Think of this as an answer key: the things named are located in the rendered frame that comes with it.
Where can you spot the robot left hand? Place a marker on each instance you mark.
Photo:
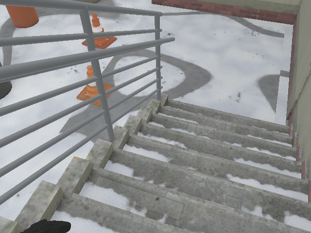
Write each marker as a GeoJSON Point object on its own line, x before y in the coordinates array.
{"type": "Point", "coordinates": [52, 226]}

